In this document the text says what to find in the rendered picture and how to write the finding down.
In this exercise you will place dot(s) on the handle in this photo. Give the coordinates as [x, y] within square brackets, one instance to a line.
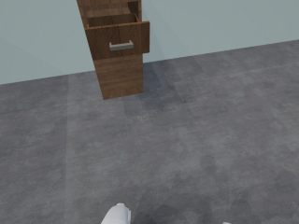
[129, 45]

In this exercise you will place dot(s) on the drawer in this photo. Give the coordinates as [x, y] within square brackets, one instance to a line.
[117, 29]

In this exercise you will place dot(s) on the left robot thigh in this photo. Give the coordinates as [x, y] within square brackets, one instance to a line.
[117, 214]

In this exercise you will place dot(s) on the cabinet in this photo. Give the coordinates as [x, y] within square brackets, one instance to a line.
[119, 76]

